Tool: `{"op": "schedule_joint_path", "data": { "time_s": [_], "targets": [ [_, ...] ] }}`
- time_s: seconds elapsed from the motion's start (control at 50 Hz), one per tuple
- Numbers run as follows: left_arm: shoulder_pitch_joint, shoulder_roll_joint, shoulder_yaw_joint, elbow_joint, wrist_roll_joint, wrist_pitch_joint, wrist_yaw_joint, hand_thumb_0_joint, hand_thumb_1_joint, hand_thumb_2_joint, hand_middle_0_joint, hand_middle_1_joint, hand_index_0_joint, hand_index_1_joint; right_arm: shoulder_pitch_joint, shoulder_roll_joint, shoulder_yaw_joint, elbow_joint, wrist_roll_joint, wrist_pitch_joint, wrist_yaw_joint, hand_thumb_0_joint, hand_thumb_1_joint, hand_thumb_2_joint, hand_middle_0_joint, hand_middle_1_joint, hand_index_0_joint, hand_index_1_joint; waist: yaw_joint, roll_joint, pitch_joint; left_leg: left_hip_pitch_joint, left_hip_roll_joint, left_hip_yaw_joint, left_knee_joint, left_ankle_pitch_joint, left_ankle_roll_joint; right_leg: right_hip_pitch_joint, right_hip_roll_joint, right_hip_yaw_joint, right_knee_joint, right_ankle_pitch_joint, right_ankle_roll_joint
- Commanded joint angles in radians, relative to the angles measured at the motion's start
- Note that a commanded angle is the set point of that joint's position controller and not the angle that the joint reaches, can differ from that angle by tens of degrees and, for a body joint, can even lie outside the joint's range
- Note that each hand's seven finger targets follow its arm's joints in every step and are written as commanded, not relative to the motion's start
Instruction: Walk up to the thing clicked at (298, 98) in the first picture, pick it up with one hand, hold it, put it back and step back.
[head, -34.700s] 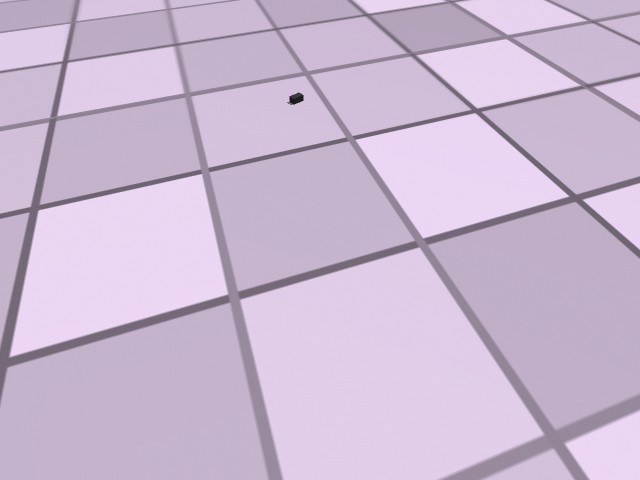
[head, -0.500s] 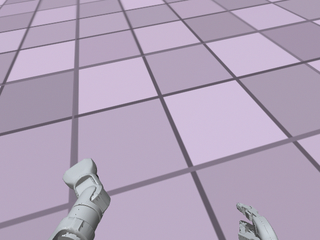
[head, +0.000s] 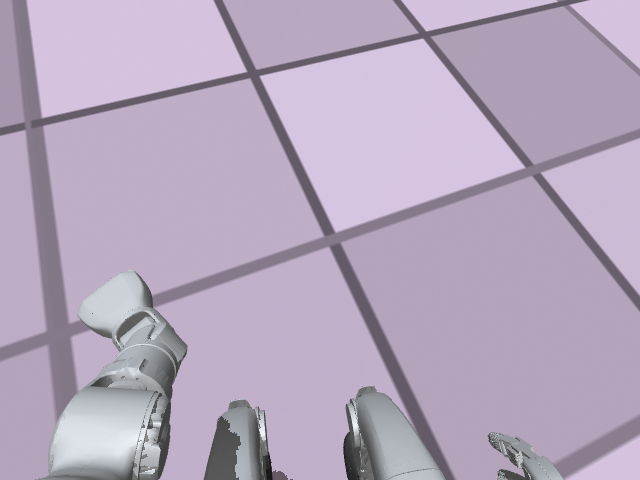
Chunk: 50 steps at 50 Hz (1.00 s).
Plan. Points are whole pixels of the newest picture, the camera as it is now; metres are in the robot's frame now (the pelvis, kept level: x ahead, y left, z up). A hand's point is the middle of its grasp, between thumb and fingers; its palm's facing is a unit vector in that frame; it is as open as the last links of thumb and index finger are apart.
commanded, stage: crouch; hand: left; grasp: from above
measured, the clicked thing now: (138, 320) +0.37 +0.25 -0.16
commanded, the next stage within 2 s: lower in 1.32 s
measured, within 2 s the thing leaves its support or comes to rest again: neither
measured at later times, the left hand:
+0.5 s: hand (170, 344) +0.38 +0.26 -0.34, palm faces -0.32 -0.27 -0.91, open 9.8 cm
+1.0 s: hand (179, 345) +0.39 +0.26 -0.43, palm faces -0.32 -0.28 -0.91, open 9.8 cm
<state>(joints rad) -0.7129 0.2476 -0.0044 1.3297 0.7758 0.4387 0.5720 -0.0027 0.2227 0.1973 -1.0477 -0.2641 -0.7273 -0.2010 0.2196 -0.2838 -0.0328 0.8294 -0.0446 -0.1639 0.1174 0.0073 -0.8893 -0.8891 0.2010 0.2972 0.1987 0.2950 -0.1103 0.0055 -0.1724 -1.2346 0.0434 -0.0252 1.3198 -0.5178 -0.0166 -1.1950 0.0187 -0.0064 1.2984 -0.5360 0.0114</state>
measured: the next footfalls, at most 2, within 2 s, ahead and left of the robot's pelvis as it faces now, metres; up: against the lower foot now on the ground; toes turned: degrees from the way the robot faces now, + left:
none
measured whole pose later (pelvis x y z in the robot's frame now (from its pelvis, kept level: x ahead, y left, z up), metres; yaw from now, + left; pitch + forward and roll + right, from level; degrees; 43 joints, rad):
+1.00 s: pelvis -0.05 +0.00 -0.28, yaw -4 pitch +34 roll -5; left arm -0.98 0.55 0.22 1.53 0.88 0.23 0.52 -0.02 0.21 0.23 -1.04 -0.29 -0.72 -0.22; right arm 0.14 -0.28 0.02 0.89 -0.15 -0.25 0.21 0.00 -0.91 -0.90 0.20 0.30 0.20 0.30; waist -0.19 0.02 -0.11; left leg -2.22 0.04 -0.11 2.27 -0.65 -0.02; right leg -2.17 0.05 -0.05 2.24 -0.67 0.02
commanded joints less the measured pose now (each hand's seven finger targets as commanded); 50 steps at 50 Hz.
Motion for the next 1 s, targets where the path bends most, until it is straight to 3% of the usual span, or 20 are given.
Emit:
{"op": "schedule_joint_path", "data": {
  "time_s": [0.0,0.06,0.16,0.32,0.34,0.4,0.46,0.5,0.52,0.54,0.6,0.62,0.66,0.7,0.72,0.76,0.82,0.86,0.92,0.98],
  "targets": [
    [-0.408,0.21,0.051,-0.08,-0.008,-0.006,0.076,0.0,0.803,0.475,-1.211,-0.399,-1.213,-0.398,0.046,-0.148,-0.044,-0.057,-0.009,-0.037,0.0,0.0,-0.887,-0.895,0.199,0.299,0.199,0.299,-0.013,0.118,-0.562,0.154,-0.026,0.022,-0.001,0.218,0.001,0.056,0.031,-0.044,-0.005,0.248,-0.055],
    [-0.463,0.268,0.084,-0.078,-0.018,-0.016,0.071,0.0,0.785,0.506,-1.197,-0.442,-1.202,-0.438,0.063,-0.153,-0.046,-0.039,-0.018,-0.04,0.001,0.0,-0.892,-0.896,0.199,0.299,0.2,0.299,-0.032,0.122,-0.626,0.055,-0.024,0.03,0.083,0.182,0.009,0.025,0.035,-0.048,0.063,0.234,-0.046],
    [-0.472,0.361,0.115,-0.053,0.004,-0.061,0.033,0.0,0.736,0.425,-1.163,-0.402,-1.175,-0.391,0.065,-0.136,-0.039,-0.011,-0.036,-0.045,0.0,0.0,-0.896,-0.898,0.199,0.299,0.2,0.299,-0.046,0.132,-0.606,-0.097,-0.021,0.019,0.209,0.078,0.021,-0.132,0.037,-0.054,0.155,0.104,-0.045],
    [-0.492,0.38,0.114,0.002,0.047,-0.141,-0.002,0.0,0.645,0.362,-1.092,-0.363,-1.108,-0.348,0.058,-0.138,-0.02,0.004,-0.051,-0.065,0.015,0.0,-0.894,-0.899,0.199,0.299,0.2,0.299,-0.082,0.159,-0.607,-0.25,-0.012,-0.011,0.384,-0.044,0.027,-0.389,0.033,-0.073,0.324,-0.03,-0.044],
    [-0.497,0.416,0.125,-0.028,0.052,-0.152,-0.005,0.0,0.629,0.352,-1.09,-0.359,-1.105,-0.345,0.057,-0.133,-0.017,0.003,-0.052,-0.068,0.018,0.0,-0.898,-0.9,0.199,0.299,0.2,0.299,-0.074,0.178,-0.614,-0.253,-0.014,-0.013,0.392,-0.049,0.025,-0.409,0.033,-0.074,0.343,-0.037,-0.045],
    [-0.553,0.437,0.128,-0.092,0.076,-0.171,-0.009,0.0,0.619,0.348,-1.085,-0.336,-1.096,-0.326,0.074,-0.153,-0.018,0.012,-0.055,-0.073,0.021,0.0,-0.896,-0.9,0.199,0.299,0.2,0.299,-0.071,0.246,-0.693,-0.203,-0.008,-0.015,0.44,-0.006,0.017,-0.443,0.031,-0.088,0.41,0.016,-0.051],
    [-0.543,0.443,0.132,-0.046,0.099,-0.175,-0.007,0.0,0.611,0.357,-1.084,-0.323,-1.093,-0.316,0.086,-0.172,-0.012,0.019,-0.053,-0.073,0.022,0.0,-0.897,-0.901,0.199,0.299,0.2,0.299,-0.083,0.251,-0.656,-0.25,-0.009,-0.025,0.473,-0.01,0.014,-0.508,0.028,-0.101,0.461,0.02,-0.053],
    [-0.552,0.477,0.15,-0.067,0.103,-0.182,-0.006,0.0,0.598,0.364,-1.078,-0.321,-1.084,-0.317,0.085,-0.176,-0.015,0.024,-0.06,-0.076,0.025,0.0,-0.896,-0.901,0.2,0.299,0.2,0.299,-0.074,0.255,-0.682,-0.257,-0.01,-0.025,0.499,-0.003,0.016,-0.526,0.027,-0.102,0.489,0.025,-0.052],
    [-0.544,0.445,0.137,-0.044,0.107,-0.179,-0.012,0.0,0.593,0.358,-1.071,-0.329,-1.078,-0.323,0.091,-0.173,-0.012,0.025,-0.063,-0.077,0.029,0.0,-0.897,-0.901,0.2,0.299,0.2,0.299,-0.088,0.249,-0.661,-0.28,-0.011,-0.022,0.511,-0.005,0.017,-0.534,0.027,-0.102,0.497,0.028,-0.051],
    [-0.556,0.48,0.156,-0.044,0.113,-0.178,-0.006,0.0,0.591,0.363,-1.077,-0.323,-1.082,-0.32,0.095,-0.186,-0.013,0.026,-0.063,-0.078,0.029,0.0,-0.898,-0.902,0.2,0.3,0.2,0.299,-0.077,0.247,-0.652,-0.297,-0.01,-0.019,0.53,-0.005,0.019,-0.546,0.026,-0.101,0.507,0.031,-0.05],
    [-0.553,0.459,0.153,-0.007,0.11,-0.181,-0.008,0.0,0.577,0.357,-1.07,-0.312,-1.073,-0.311,0.095,-0.176,-0.01,0.026,-0.069,-0.085,0.038,0.0,-0.898,-0.902,0.2,0.3,0.2,0.3,-0.086,0.224,-0.646,-0.367,-0.014,-0.003,0.576,0.003,0.025,-0.536,0.031,-0.098,0.533,0.043,-0.045],
    [-0.565,0.512,0.177,-0.032,0.114,-0.186,-0.006,0.0,0.582,0.353,-1.066,-0.32,-1.071,-0.315,0.094,-0.181,-0.013,0.025,-0.073,-0.086,0.04,0.0,-0.898,-0.901,0.2,0.3,0.2,0.3,-0.073,0.216,-0.66,-0.395,-0.018,0.005,0.593,-0.001,0.032,-0.523,0.034,-0.093,0.536,0.036,-0.042],
    [-0.558,0.492,0.172,0.008,0.112,-0.185,-0.008,0.0,0.571,0.356,-1.067,-0.307,-1.069,-0.306,0.098,-0.173,-0.009,0.028,-0.078,-0.09,0.047,0.0,-0.898,-0.901,0.2,0.3,0.2,0.3,-0.084,0.193,-0.619,-0.44,-0.019,0.012,0.62,-0.001,0.035,-0.533,0.034,-0.09,0.547,0.035,-0.038],
    [-0.57,0.502,0.177,0.012,0.112,-0.191,-0.013,0.0,0.565,0.337,-1.062,-0.297,-1.065,-0.296,0.097,-0.178,-0.011,0.032,-0.081,-0.095,0.051,0.0,-0.899,-0.901,0.2,0.3,0.2,0.3,-0.073,0.207,-0.635,-0.434,-0.017,0.009,0.638,0.006,0.032,-0.555,0.037,-0.093,0.574,0.039,-0.041],
    [-0.584,0.507,0.177,0.018,0.117,-0.194,-0.015,0.0,0.574,0.339,-1.065,-0.309,-1.07,-0.304,0.104,-0.176,-0.01,0.033,-0.085,-0.097,0.055,0.0,-0.9,-0.902,0.2,0.3,0.2,0.3,-0.088,0.21,-0.633,-0.437,-0.018,0.013,0.659,0.014,0.034,-0.553,0.038,-0.089,0.581,0.051,-0.039],
    [-0.576,0.516,0.19,0.037,0.12,-0.199,-0.01,0.0,0.563,0.373,-1.066,-0.312,-1.064,-0.315,0.109,-0.187,-0.01,0.033,-0.086,-0.099,0.06,0.0,-0.9,-0.902,0.2,0.3,0.2,0.3,-0.08,0.203,-0.61,-0.465,-0.017,0.011,0.674,0.009,0.034,-0.577,0.038,-0.094,0.6,0.048,-0.04],
    [-0.589,0.518,0.188,0.063,0.12,-0.208,-0.014,0.0,0.556,0.363,-1.058,-0.312,-1.058,-0.313,0.11,-0.184,-0.009,0.039,-0.094,-0.101,0.07,0.0,-0.9,-0.902,0.2,0.3,0.2,0.3,-0.095,0.195,-0.593,-0.505,-0.017,0.015,0.701,-0.006,0.037,-0.591,0.044,-0.094,0.617,0.031,-0.037],
    [-0.597,0.556,0.218,0.058,0.118,-0.213,-0.003,0.0,0.589,0.34,-1.066,-0.325,-1.075,-0.316,0.111,-0.193,-0.009,0.039,-0.097,-0.105,0.076,0.0,-0.901,-0.901,0.2,0.3,0.2,0.3,-0.082,0.209,-0.601,-0.525,-0.019,0.018,0.715,-0.01,0.038,-0.596,0.042,-0.095,0.636,0.023,-0.037],
    [-0.603,0.563,0.213,0.07,0.126,-0.218,-0.008,0.0,0.575,0.361,-1.07,-0.319,-1.072,-0.318,0.117,-0.192,-0.009,0.042,-0.101,-0.105,0.085,0.0,-0.903,-0.902,0.2,0.3,0.2,0.3,-0.097,0.192,-0.601,-0.542,-0.019,0.017,0.738,-0.022,0.041,-0.606,0.045,-0.097,0.649,0.009,-0.036],
    [-0.603,0.576,0.223,0.066,0.13,-0.227,-0.008,0.0,0.585,0.367,-1.09,-0.291,-1.084,-0.298,0.115,-0.2,-0.007,0.045,-0.099,-0.105,0.088,0.0,-0.905,-0.903,0.2,0.3,0.2,0.3,-0.084,0.232,-0.618,-0.513,-0.017,0.008,0.75,-0.007,0.034,-0.641,0.043,-0.109,0.69,0.023,-0.043]
  ]
}}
